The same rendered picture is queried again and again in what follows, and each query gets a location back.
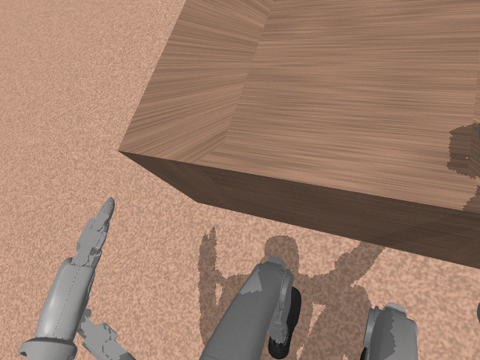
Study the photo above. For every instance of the left robot foot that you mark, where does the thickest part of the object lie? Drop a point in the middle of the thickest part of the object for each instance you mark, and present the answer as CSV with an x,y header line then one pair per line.
x,y
281,350

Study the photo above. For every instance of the left robot arm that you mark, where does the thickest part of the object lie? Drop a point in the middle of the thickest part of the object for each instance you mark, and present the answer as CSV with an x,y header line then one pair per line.
x,y
45,348

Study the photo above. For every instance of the left robot hand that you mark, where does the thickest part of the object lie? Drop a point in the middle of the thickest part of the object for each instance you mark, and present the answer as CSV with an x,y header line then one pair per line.
x,y
64,312

